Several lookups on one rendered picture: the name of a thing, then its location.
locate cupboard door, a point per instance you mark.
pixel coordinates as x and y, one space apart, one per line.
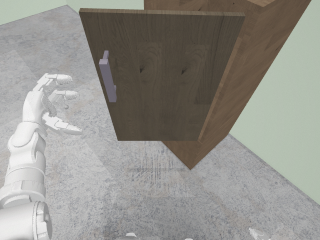
166 65

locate robot left hand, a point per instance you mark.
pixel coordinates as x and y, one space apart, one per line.
37 104

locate left robot upper arm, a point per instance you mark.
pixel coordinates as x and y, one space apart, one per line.
28 221

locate left robot shin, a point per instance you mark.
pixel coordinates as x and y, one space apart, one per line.
131 234

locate left robot forearm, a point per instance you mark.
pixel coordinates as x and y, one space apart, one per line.
24 180

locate handle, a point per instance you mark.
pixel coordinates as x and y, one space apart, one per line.
107 77

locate robot right hand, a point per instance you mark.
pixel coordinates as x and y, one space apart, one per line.
258 235

